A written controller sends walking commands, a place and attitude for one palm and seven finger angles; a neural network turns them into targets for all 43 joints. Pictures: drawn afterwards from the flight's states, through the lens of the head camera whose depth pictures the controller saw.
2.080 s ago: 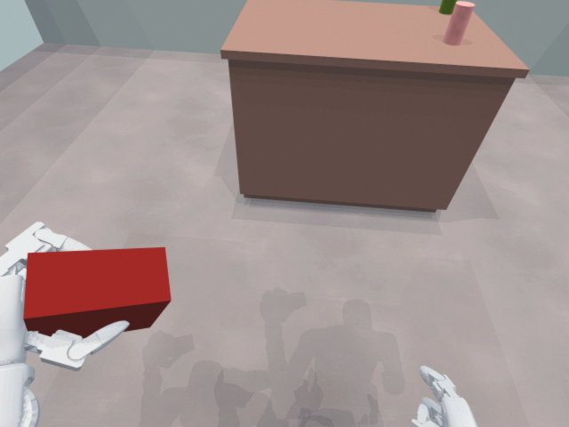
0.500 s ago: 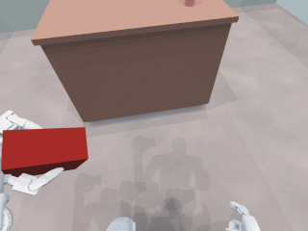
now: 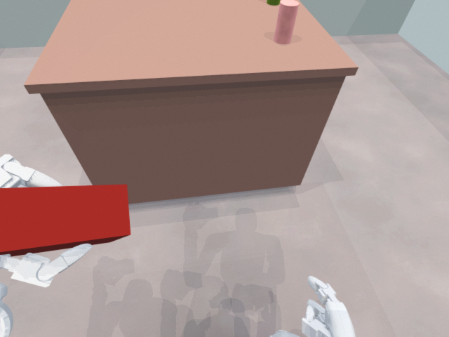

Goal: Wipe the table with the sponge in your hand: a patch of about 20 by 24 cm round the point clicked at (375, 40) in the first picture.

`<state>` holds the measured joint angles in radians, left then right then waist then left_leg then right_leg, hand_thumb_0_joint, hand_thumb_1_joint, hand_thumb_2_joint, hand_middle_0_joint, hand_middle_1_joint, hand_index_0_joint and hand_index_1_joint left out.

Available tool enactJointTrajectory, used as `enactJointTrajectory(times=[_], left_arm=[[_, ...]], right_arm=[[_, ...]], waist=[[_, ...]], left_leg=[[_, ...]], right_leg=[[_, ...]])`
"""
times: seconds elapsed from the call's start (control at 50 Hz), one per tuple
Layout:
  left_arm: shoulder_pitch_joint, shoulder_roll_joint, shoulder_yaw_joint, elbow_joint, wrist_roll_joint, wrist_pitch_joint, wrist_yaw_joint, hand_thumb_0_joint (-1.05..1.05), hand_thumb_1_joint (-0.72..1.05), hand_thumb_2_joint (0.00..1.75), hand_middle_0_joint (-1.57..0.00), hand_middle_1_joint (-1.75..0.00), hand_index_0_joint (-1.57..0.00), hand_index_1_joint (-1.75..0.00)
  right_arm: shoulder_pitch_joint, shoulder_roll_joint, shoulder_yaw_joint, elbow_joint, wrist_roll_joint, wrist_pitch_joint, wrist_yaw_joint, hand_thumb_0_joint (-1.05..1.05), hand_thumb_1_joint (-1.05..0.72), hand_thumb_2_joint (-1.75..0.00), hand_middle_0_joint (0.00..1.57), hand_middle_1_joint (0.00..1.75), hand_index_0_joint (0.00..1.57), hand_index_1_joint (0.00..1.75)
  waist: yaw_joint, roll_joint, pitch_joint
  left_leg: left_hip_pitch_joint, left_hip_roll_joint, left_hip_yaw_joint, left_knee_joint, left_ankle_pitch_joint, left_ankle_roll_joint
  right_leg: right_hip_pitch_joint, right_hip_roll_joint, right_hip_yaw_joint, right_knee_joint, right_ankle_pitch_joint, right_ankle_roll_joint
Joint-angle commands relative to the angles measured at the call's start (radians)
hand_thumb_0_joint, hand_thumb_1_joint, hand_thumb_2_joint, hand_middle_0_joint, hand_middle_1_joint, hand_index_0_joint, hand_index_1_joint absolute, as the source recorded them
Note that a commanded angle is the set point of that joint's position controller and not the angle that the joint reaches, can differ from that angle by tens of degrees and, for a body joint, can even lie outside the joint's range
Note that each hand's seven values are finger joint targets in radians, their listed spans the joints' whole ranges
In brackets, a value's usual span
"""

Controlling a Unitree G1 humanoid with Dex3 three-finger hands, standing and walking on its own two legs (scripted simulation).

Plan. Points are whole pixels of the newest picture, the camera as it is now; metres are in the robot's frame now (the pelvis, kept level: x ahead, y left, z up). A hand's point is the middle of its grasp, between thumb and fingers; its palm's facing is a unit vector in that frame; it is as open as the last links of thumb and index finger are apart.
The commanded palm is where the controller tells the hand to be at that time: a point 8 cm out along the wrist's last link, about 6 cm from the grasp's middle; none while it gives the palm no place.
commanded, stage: walk to a spot facing it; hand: left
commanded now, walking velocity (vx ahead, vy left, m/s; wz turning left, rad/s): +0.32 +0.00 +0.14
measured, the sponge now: (83, 219) +0.22 +0.20 +0.17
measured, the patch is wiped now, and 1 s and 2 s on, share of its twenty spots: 0.00 0.00 0.00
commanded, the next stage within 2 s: turn to face it in 0.22 s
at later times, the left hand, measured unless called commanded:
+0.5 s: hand (90, 149) +0.33 +0.23 +0.18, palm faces +0.50 -0.75 -0.42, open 10.1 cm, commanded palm +0.28 +0.26 +0.18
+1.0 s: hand (164, 121) +0.41 +0.14 +0.17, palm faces +0.28 -0.85 -0.44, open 10.1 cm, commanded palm +0.36 +0.19 +0.18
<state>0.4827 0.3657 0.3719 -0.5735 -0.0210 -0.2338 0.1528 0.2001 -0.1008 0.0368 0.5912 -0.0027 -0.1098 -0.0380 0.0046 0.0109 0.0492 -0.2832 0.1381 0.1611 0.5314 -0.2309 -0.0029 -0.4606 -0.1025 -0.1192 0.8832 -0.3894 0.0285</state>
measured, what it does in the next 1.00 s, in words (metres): walks ahead: right foot, then left foot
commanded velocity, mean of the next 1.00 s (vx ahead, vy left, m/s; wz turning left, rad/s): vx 0.07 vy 0.00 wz -0.17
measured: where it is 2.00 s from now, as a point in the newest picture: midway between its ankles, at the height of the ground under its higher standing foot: outside the picture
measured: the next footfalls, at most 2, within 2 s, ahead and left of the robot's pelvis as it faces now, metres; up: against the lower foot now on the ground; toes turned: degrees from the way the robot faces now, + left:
right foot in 0.12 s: +0.12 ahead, -0.15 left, +0.00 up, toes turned -9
left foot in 0.44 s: +0.23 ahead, +0.11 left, +0.00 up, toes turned +16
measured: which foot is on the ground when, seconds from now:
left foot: down 0.00-0.12, up 0.14-0.42, down 0.44-0.72, up 0.74-1.00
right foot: up 0.00-0.10, down 0.12-0.44, up 0.46-0.70, down 0.72-1.00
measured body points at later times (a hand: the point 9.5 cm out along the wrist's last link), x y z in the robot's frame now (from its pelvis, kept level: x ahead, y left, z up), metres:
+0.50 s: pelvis +0.14 -0.03 -0.02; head +0.17 -0.01 +0.43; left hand +0.30 +0.27 +0.20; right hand +0.34 -0.27 -0.09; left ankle +0.19 +0.09 -0.74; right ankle +0.08 -0.14 -0.71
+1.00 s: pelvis +0.17 -0.07 +0.00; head +0.20 -0.07 +0.44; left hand +0.39 +0.18 +0.20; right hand +0.31 -0.34 -0.09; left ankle +0.16 +0.06 -0.72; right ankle +0.20 -0.15 -0.74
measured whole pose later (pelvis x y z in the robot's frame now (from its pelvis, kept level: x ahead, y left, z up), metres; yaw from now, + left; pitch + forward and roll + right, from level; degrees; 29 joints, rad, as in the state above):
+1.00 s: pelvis +0.17 -0.07 +0.00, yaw -6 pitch +1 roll +1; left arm 0.49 0.38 0.37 -0.55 -0.03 -0.20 0.15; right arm 0.18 -0.24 -0.01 0.59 0.00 -0.04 -0.05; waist -0.02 -0.02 0.05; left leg -0.31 0.03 0.07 0.69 -0.39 -0.04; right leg -0.35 0.03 -0.04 0.55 -0.21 -0.06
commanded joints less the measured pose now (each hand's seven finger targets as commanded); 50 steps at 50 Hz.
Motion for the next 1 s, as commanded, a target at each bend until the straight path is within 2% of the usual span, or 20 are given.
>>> enactJointTrajectory(times=[0.0, 0.06, 0.08, 0.1, 0.12, 0.18, 0.24, 0.32, 0.38, 0.4, 0.42, 0.46, 0.54, 0.66, 0.68, 0.72, 0.76, 0.84, 0.92, 0.98], left_arm=[[-0.094, 0.123, 0.093, -0.098, -0.005, -0.044, 0.019, 0.00, 0.10, 1.30, -1.20, -1.60, -1.20, -1.60], [-0.144, 0.125, 0.068, -0.054, 0.002, -0.023, 0.017, 0.00, 0.10, 1.30, -1.20, -1.60, -1.20, -1.60], [-0.161, 0.154, 0.078, -0.052, 0.011, -0.018, 0.019, 0.00, 0.10, 1.30, -1.20, -1.60, -1.20, -1.60], [-0.154, 0.203, 0.105, -0.042, 0.013, -0.006, 0.025, 0.00, 0.10, 1.30, -1.20, -1.60, -1.20, -1.60], [-0.206, 0.206, 0.111, -0.071, -0.003, -0.003, 0.024, 0.00, 0.10, 1.30, -1.20, -1.60, -1.20, -1.60], [-0.138, 0.203, 0.120, -0.122, 0.004, -0.037, 0.016, 0.00, 0.10, 1.30, -1.20, -1.60, -1.20, -1.60], [-0.081, 0.204, 0.145, -0.164, 0.012, -0.057, 0.028, 0.00, 0.10, 1.30, -1.20, -1.60, -1.20, -1.60], [0.020, 0.183, 0.163, -0.223, -0.005, -0.060, 0.052, 0.00, 0.10, 1.30, -1.20, -1.60, -1.20, -1.60], [-0.030, 0.174, 0.146, -0.244, -0.007, -0.064, 0.061, 0.00, 0.10, 1.30, -1.20, -1.60, -1.20, -1.60], [-0.042, 0.160, 0.121, -0.242, -0.008, -0.071, 0.059, 0.00, 0.10, 1.30, -1.20, -1.60, -1.20, -1.60], [-0.093, 0.164, 0.111, -0.254, -0.014, -0.077, 0.058, 0.00, 0.10, 1.30, -1.20, -1.60, -1.20, -1.60], [-0.126, 0.199, 0.126, -0.152, -0.011, -0.071, 0.043, 0.00, 0.10, 1.30, -1.20, -1.60, -1.20, -1.60], [-0.113, 0.146, 0.076, -0.237, -0.010, -0.057, 0.018, 0.00, 0.10, 1.30, -1.20, -1.60, -1.20, -1.60], [-0.103, 0.151, 0.103, -0.129, -0.018, -0.022, 0.006, 0.00, 0.10, 1.30, -1.20, -1.60, -1.20, -1.60], [-0.134, 0.161, 0.105, -0.113, -0.013, -0.022, 0.004, 0.00, 0.10, 1.30, -1.20, -1.60, -1.20, -1.60], [-0.149, 0.200, 0.133, -0.086, -0.025, -0.005, 0.012, 0.00, 0.10, 1.30, -1.20, -1.60, -1.20, -1.60], [-0.147, 0.201, 0.133, -0.112, -0.027, -0.008, 0.019, 0.00, 0.10, 1.30, -1.20, -1.60, -1.20, -1.60], [-0.077, 0.192, 0.147, -0.143, -0.018, -0.034, 0.023, 0.00, 0.10, 1.30, -1.20, -1.60, -1.20, -1.60], [-0.018, 0.184, 0.145, -0.187, -0.016, -0.040, 0.029, 0.00, 0.10, 1.30, -1.20, -1.60, -1.20, -1.60], [-0.014, 0.182, 0.137, -0.201, -0.016, -0.038, 0.032, 0.00, 0.10, 1.30, -1.20, -1.60, -1.20, -1.60]], right_arm=[[-0.056, -0.200, -0.082, -0.118, 0.005, -0.038, -0.039, 0.00, -0.90, -0.90, 0.20, 0.30, 0.20, 0.30], [-0.054, -0.189, -0.074, -0.110, 0.009, -0.023, -0.045, 0.00, -0.90, -0.90, 0.20, 0.30, 0.20, 0.30], [-0.047, -0.173, -0.071, -0.109, 0.010, -0.016, -0.045, 0.00, -0.90, -0.90, 0.20, 0.30, 0.20, 0.30], [-0.065, -0.147, -0.061, -0.121, 0.011, -0.011, -0.042, 0.00, -0.90, -0.90, 0.20, 0.30, 0.20, 0.30], [-0.116, -0.184, -0.067, -0.122, 0.003, -0.026, -0.039, 0.00, -0.90, -0.90, 0.20, 0.30, 0.20, 0.30], [-0.109, -0.189, -0.067, -0.087, 0.009, -0.004, -0.030, 0.00, -0.90, -0.90, 0.20, 0.30, 0.20, 0.30], [-0.113, -0.178, -0.072, -0.110, 0.003, 0.018, -0.030, 0.00, -0.90, -0.90, 0.20, 0.30, 0.20, 0.30], [-0.098, -0.156, -0.079, -0.165, -0.001, 0.025, -0.027, 0.00, -0.90, -0.90, 0.20, 0.30, 0.20, 0.30], [-0.045, -0.178, -0.096, -0.163, 0.000, 0.025, -0.044, 0.00, -0.90, -0.90, 0.20, 0.30, 0.20, 0.30], [-0.044, -0.200, -0.108, -0.171, 0.008, 0.022, -0.050, 0.00, -0.90, -0.90, 0.20, 0.30, 0.20, 0.30], [-0.043, -0.230, -0.113, -0.170, 0.013, 0.017, -0.044, 0.00, -0.90, -0.90, 0.20, 0.30, 0.20, 0.30], [-0.068, -0.228, -0.099, -0.154, 0.002, 0.012, -0.033, 0.00, -0.90, -0.90, 0.20, 0.30, 0.20, 0.30], [-0.067, -0.222, -0.096, -0.153, 0.007, -0.020, -0.008, 0.00, -0.90, -0.90, 0.20, 0.30, 0.20, 0.30], [-0.062, -0.214, -0.082, -0.173, 0.010, -0.041, 0.006, 0.00, -0.90, -0.90, 0.20, 0.30, 0.20, 0.30], [-0.055, -0.203, -0.082, -0.172, 0.012, -0.037, 0.005, 0.00, -0.90, -0.90, 0.20, 0.30, 0.20, 0.30], [-0.086, -0.167, -0.070, -0.195, 0.010, -0.035, -0.003, 0.00, -0.90, -0.90, 0.20, 0.30, 0.20, 0.30], [-0.090, -0.156, -0.054, -0.157, 0.004, -0.025, 0.000, 0.00, -0.90, -0.90, 0.20, 0.30, 0.20, 0.30], [-0.115, -0.167, -0.051, -0.143, -0.002, 0.008, -0.016, 0.00, -0.90, -0.90, 0.20, 0.30, 0.20, 0.30], [-0.107, -0.180, -0.061, -0.176, 0.003, 0.020, -0.019, 0.00, -0.90, -0.90, 0.20, 0.30, 0.20, 0.30], [-0.053, -0.207, -0.080, -0.176, 0.008, 0.032, -0.023, 0.00, -0.90, -0.90, 0.20, 0.30, 0.20, 0.30]], waist=[[-0.011, 0.218, -0.097], [-0.003, 0.110, -0.114], [0.003, -0.060, -0.130], [0.020, -0.331, -0.130], [0.029, -0.313, -0.127], [0.006, -0.156, -0.075], [-0.001, -0.137, -0.098], [0.031, -0.153, -0.158], [-0.018, -0.048, -0.244], [-0.022, 0.092, -0.265], [-0.012, 0.259, -0.284], [-0.016, 0.263, -0.222], [0.003, 0.257, -0.174], [0.015, 0.164, -0.139], [0.009, 0.056, -0.127], [0.018, -0.325, -0.128], [0.001, -0.239, -0.177], [-0.001, -0.138, -0.251], [0.013, -0.120, -0.265], [-0.013, -0.031, -0.263]], left_leg=[[0.005, 0.161, -0.127, -0.232, -0.213, 0.126], [-0.054, 0.097, -0.085, -0.015, -0.221, 0.082], [-0.160, 0.031, -0.031, 0.222, -0.213, 0.060], [-0.388, -0.106, -0.006, 0.535, -0.339, 0.022], [-0.429, -0.087, -0.129, 0.666, -0.314, 0.010], [-0.456, -0.031, -0.171, 0.777, -0.188, -0.022], [-0.336, -0.013, -0.120, 0.510, -0.175, -0.019], [-0.185, -0.071, 0.018, 0.155, -0.101, -0.009], [0.142, -0.118, 0.064, -0.096, 0.173, -0.011], [0.304, -0.002, -0.061, -0.101, 0.307, 0.029], [0.418, 0.235, -0.364, -0.096, 0.603, 0.152], [0.294, 0.340, -0.486, -0.171, 0.480, 0.239], [0.177, 0.234, -0.162, -0.145, 0.447, 0.145], [-0.016, 0.198, -0.021, 0.008, 0.094, 0.037], [-0.041, 0.136, 0.011, 0.122, -0.017, 0.004], [-0.205, -0.082, -0.025, 0.484, -0.387, -0.057], [-0.270, -0.061, -0.164, 0.668, -0.297, -0.065], [-0.184, -0.079, -0.126, 0.441, -0.246, -0.059], [-0.094, -0.094, -0.114, 0.160, -0.186, -0.038], [0.109, -0.064, -0.117, -0.123, 0.042, -0.021]], right_leg=[[0.136, 0.057, -0.088, -0.200, 0.041, 0.019], [0.305, 0.062, -0.071, -0.403, 0.058, 0.002], [0.386, -0.058, 0.113, -0.499, 0.020, -0.057], [0.488, -0.280, 0.508, -0.605, 0.095, -0.173], [0.462, -0.345, 0.585, -0.633, 0.098, -0.204], [0.440, -0.309, 0.318, -0.574, 0.367, -0.199], [0.422, -0.274, 0.098, -0.513, 0.636, -0.165], [0.477, -0.230, 0.025, -0.431, 0.763, -0.155], [0.372, -0.118, -0.002, -0.230, 0.658, -0.082], [0.236, -0.064, -0.015, -0.090, 0.435, -0.044], [0.011, 0.040, 0.000, 0.093, -0.125, -0.013], [-0.087, 0.045, 0.129, 0.277, -0.242, -0.017], [0.019, 0.029, 0.063, 0.002, -0.060, -0.001], [0.247, 0.075, -0.013, -0.302, 0.130, 0.014], [0.248, 0.032, 0.065, -0.386, 0.248, -0.010], [0.206, -0.223, 0.545, -0.556, 0.560, -0.161], [0.316, -0.240, 0.535, -0.527, 0.636, -0.219], [0.387, -0.157, 0.321, -0.440, 0.843, -0.192], [0.394, -0.143, 0.336, -0.448, 0.702, -0.193], [0.292, -0.073, 0.307, -0.411, 0.443, -0.116]])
